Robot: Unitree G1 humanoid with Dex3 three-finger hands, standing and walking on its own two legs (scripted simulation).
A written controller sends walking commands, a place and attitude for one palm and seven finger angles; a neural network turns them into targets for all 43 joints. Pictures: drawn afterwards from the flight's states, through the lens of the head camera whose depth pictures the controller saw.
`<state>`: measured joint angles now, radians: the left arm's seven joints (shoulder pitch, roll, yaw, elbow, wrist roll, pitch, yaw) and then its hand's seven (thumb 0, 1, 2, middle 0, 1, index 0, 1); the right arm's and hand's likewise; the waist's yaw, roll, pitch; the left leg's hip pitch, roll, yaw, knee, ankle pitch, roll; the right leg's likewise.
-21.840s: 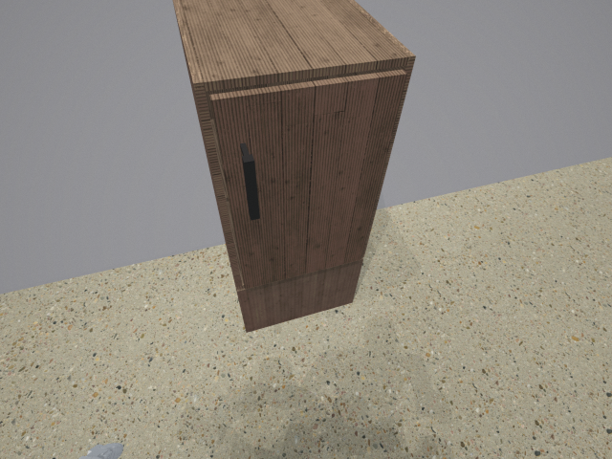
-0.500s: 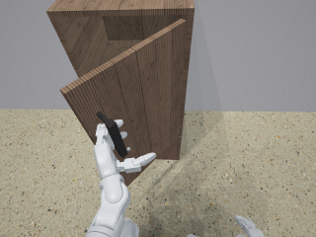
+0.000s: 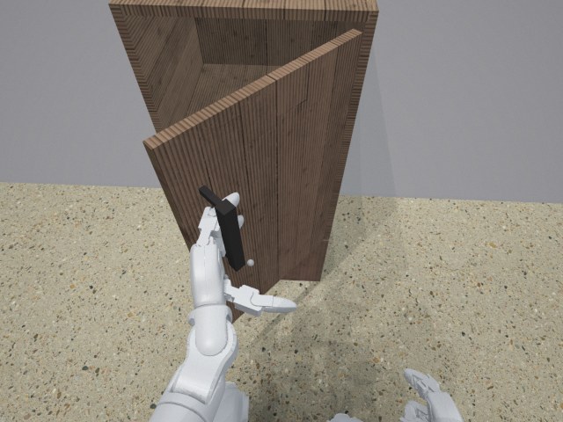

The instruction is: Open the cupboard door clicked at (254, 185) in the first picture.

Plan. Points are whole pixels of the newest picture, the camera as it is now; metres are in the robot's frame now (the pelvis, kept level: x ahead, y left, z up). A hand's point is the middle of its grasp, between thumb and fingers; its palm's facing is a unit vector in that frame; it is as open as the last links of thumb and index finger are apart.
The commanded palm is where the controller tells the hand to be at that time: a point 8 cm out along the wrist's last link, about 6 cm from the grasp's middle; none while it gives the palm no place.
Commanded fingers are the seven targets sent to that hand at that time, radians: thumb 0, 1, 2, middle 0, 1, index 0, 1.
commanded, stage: slide the hand sideways off the handle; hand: left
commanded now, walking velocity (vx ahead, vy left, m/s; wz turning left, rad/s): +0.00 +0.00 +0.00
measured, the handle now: (223, 231) +0.37 +0.11 +0.05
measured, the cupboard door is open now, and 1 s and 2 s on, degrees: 47 50 50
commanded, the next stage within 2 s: draw the hand back to the body in 1.12 s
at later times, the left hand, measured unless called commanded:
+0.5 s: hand (231, 301) +0.27 +0.08 +0.05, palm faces -0.08 -1.00 +0.01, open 16.3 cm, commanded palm +0.25 +0.13 +0.05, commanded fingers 0.00 -0.50 0.30 -0.15 -0.30 -0.15 -0.30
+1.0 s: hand (193, 332) +0.23 +0.12 +0.04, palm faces -0.02 -1.00 -0.02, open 16.3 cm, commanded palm +0.21 +0.18 +0.05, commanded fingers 0.00 -0.50 0.30 -0.15 -0.30 -0.15 -0.30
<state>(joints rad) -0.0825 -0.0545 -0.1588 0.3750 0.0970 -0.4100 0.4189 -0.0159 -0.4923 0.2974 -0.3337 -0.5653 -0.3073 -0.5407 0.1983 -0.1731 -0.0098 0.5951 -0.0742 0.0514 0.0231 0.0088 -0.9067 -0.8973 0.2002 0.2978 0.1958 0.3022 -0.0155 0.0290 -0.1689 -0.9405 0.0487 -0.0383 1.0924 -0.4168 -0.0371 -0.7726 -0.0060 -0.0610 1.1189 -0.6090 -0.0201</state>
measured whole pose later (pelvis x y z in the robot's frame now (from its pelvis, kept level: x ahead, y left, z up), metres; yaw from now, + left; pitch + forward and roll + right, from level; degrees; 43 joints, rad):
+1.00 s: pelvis +0.00 +0.00 -0.01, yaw +0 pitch +14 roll -2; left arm 0.38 0.14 -0.05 -0.05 -0.14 -0.41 -0.05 -0.02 -0.50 0.30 -0.15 -0.31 -0.16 -0.31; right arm 0.23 -0.22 0.00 0.45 -0.01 0.00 -0.02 0.01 -0.91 -0.90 0.20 0.30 0.20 0.30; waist 0.00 0.04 -0.15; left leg -0.96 0.06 -0.05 1.16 -0.45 -0.04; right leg -0.78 0.01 -0.07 1.17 -0.64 -0.02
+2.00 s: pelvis +0.02 +0.03 +0.06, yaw +0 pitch +2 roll -1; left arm 0.55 0.30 0.12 -0.36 -0.05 -0.03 0.12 -0.01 -0.12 0.46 -0.16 -0.30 -0.16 -0.31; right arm 0.24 -0.21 0.07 0.49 0.02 -0.06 -0.13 0.01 -0.90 -0.90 0.20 0.30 0.20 0.30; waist 0.04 0.06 -0.09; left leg -0.47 0.03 0.00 0.74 -0.31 0.00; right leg -0.29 -0.02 -0.04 0.68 -0.44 0.02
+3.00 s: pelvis +0.03 -0.01 +0.09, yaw +0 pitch -3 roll +0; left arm 0.46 0.35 0.36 -0.40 -0.07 -0.09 0.10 0.01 0.89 0.89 -0.21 -0.30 -0.21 -0.31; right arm 0.17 -0.23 0.01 0.62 -0.01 -0.06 -0.10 0.01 -0.90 -0.90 0.20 0.30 0.20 0.30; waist 0.05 0.07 0.01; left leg -0.19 0.06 -0.01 0.44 -0.20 -0.03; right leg 0.00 0.02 -0.04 0.36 -0.31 -0.02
